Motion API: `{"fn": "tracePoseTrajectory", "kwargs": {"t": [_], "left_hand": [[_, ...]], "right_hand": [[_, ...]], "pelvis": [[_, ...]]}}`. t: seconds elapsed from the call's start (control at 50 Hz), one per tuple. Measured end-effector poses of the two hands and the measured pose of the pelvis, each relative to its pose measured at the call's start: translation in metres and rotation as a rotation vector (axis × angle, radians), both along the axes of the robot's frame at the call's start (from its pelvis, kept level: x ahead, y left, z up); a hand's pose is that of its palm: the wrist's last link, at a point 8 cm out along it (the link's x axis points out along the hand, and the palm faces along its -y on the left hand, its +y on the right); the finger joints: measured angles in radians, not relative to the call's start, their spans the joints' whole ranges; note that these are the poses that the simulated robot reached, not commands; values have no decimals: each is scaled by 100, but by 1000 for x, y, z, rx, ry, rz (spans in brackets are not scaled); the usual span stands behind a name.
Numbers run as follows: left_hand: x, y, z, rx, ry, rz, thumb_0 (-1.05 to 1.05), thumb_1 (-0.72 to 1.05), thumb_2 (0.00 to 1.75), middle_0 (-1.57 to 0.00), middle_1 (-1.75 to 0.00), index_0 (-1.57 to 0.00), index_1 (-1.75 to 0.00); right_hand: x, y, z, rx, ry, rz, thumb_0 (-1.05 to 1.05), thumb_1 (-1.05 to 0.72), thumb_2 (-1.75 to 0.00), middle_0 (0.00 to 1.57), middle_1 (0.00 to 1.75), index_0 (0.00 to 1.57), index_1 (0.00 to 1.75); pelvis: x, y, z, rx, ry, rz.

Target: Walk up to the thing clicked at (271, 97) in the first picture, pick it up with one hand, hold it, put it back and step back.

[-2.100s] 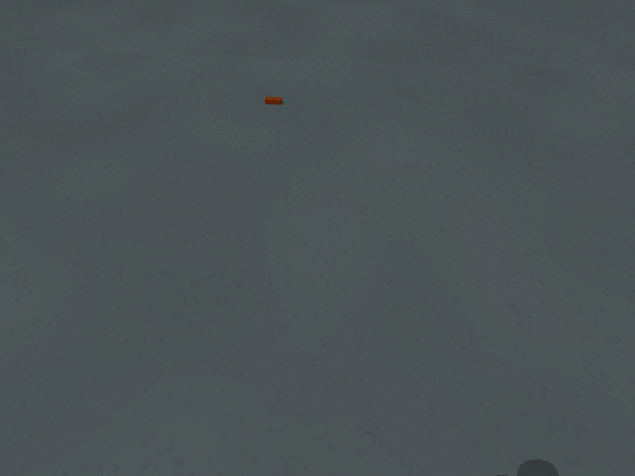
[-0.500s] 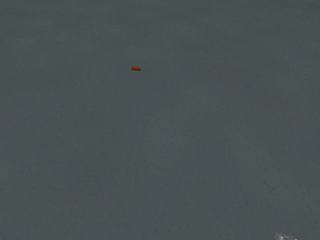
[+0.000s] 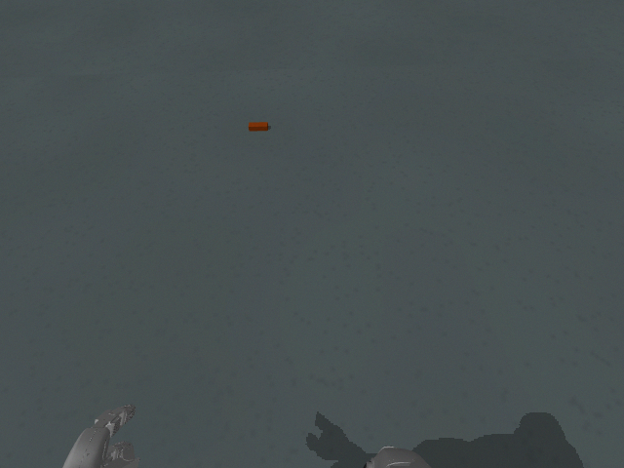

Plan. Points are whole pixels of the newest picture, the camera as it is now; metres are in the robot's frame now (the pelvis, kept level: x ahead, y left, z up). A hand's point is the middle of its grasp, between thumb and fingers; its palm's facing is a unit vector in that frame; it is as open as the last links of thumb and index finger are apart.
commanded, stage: walk up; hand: left
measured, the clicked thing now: (258, 126) +1.70 +0.25 -0.74
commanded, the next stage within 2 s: none
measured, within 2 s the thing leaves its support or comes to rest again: neither
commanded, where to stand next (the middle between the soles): +1.34 +0.01 m, yaw +0 degrees
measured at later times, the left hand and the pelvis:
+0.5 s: hand (131, 310) +0.39 +0.33 -0.14, palm faces -0.07 -0.94 -0.32, open 7.4 cm; pelvis +0.31 +0.06 +0.01, yaw -1 degrees
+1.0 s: hand (195, 177) +0.68 +0.25 -0.10, palm faces -0.01 -0.93 -0.38, open 7.3 cm; pelvis +0.58 -0.01 +0.02, yaw -1 degrees
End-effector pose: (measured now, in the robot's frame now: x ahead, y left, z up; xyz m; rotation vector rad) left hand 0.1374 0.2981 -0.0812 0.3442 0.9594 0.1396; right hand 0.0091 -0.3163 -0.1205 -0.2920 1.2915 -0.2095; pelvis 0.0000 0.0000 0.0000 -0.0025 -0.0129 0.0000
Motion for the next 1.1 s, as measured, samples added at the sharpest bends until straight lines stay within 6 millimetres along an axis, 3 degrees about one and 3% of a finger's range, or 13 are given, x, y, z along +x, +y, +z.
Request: {"fn": "tracePoseTrajectory", "kwargs": {"t": [0.08, 0.18, 0.3, 0.38, 0.5, 0.64, 0.74, 0.84, 0.92, 1.02, 1.1], "left_hand": [[8, 2, 2, -5, 58, 41, 0, 90, 90, -21, -30, -21, -30], [25, 24, -9, 3, 158, 74, 0, 90, 90, -21, -30, -21, -30], [85, 69, -41, 8, 206, 108, 1, 90, 90, -21, -30, -21, -30], [146, 82, -50, 14, 229, 93, 1, 91, 90, -20, -30, -20, -30], [250, 76, -25, -19, 161, 20, 1, 91, 90, -20, -30, -20, -30], [353, 65, -6, -7, 136, -34, 0, 91, 90, -20, -30, -20, -30], [435, 43, -3, 18, 114, -62, 1, 91, 90, -20, -30, -20, -30], [511, 12, -5, 41, 42, -55, 1, 91, 90, -20, -30, -20, -30], [534, -5, 8, 27, 0, -2, 0, 91, 90, -20, -30, -20, -30], [533, -7, 15, 36, 65, 54, 0, 90, 90, -21, -30, -21, -30], [531, 0, 12, 44, 134, 86, 0, 90, 90, -21, -30, -21, -30]], "right_hand": [[101, -2, 22, -12, -141, 56, 1, -91, -90, 20, 30, 21, 30], [210, 3, 45, -37, -260, 113, 1, -91, -90, 20, 30, 20, 30], [316, 24, 50, -88, -292, 162, 1, -91, -90, 20, 30, 20, 30], [347, 39, 50, -111, -302, 117, 0, -91, -90, 20, 30, 21, 30], [349, 55, 56, -84, -189, 23, 0, -90, -90, 20, 30, 21, 30], [368, 52, 44, -46, -67, -39, 1, -90, -90, 20, 30, 21, 30], [409, 34, 21, -17, -18, -67, 1, -90, -90, 21, 30, 21, 30], [480, 7, -8, -8, -3, -56, 1, -90, -90, 20, 30, 21, 30], [554, 0, 0, 14, -57, 8, 1, -91, -90, 20, 30, 21, 30], [645, -9, 22, 12, -178, 57, 1, -91, -90, 20, 30, 21, 30], [697, -14, 32, -4, -211, 81, 1, -91, -90, 20, 30, 20, 30]], "pelvis": [[49, 1, 12, -10, -16, -12], [111, 9, 12, -41, -17, -5], [200, 34, -9, -45, -6, 2], [246, 50, -11, -22, -14, -4], [310, 56, 13, -4, -23, -13], [387, 49, 18, 19, -24, -27], [447, 32, 7, 41, -13, -29], [509, 8, -9, 1, -12, -16], [545, -6, 3, 29, -28, -7], [588, -12, 17, 21, -39, -17], [620, -12, 19, -3, -41, -3]]}}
